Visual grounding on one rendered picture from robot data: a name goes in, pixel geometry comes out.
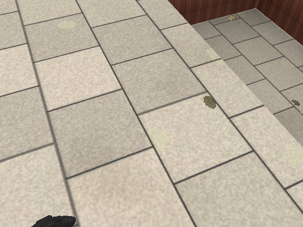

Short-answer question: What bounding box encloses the left robot hand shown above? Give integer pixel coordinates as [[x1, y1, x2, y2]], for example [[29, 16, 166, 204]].
[[31, 215, 76, 227]]

